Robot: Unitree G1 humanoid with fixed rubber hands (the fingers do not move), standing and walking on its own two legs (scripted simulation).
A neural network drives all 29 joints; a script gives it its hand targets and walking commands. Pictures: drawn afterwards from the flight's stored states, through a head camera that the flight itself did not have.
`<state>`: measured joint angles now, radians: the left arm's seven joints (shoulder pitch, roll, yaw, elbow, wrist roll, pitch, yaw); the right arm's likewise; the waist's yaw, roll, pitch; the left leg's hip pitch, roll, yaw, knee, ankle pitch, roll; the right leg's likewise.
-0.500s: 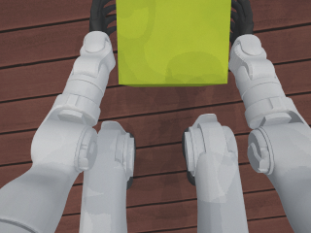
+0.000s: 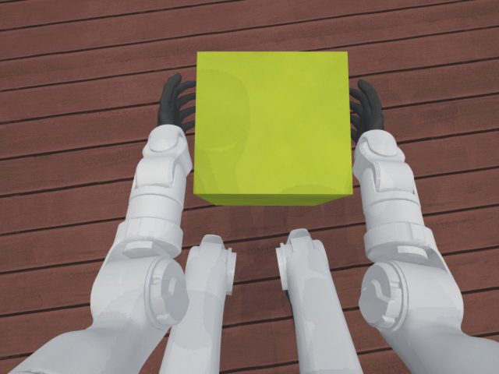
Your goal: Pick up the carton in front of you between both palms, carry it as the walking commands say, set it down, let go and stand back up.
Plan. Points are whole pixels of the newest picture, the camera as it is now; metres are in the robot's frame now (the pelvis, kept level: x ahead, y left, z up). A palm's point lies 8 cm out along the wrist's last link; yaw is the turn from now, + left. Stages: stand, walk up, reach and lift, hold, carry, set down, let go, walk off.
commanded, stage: reach and lift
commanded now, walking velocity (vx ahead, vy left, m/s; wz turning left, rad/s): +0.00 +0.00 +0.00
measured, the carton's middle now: (267, 144) +0.47 -0.04 -0.14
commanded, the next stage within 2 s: none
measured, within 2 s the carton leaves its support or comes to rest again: neither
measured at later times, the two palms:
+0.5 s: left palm (114, 101) +0.44 +0.13 +0.10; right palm (418, 104) +0.42 -0.17 +0.09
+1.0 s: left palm out of the picture +0.41 +0.14 +0.25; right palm out of the picture +0.39 -0.16 +0.25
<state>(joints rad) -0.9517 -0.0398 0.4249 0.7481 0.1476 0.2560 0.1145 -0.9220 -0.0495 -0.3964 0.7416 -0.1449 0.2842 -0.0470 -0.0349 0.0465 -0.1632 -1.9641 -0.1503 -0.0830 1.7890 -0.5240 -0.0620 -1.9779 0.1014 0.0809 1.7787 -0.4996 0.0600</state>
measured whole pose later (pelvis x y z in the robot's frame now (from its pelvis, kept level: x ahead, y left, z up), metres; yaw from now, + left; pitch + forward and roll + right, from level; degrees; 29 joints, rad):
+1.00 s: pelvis +0.10 +0.00 +0.26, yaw -2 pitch +10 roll +0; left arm -0.27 -0.15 0.28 0.51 0.17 0.35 0.07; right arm -0.27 0.11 -0.26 0.52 -0.17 0.38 -0.04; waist 0.00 0.01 -0.16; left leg -0.51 -0.07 -0.14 0.67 -0.32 -0.01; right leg -0.53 0.07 0.15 0.66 -0.30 0.01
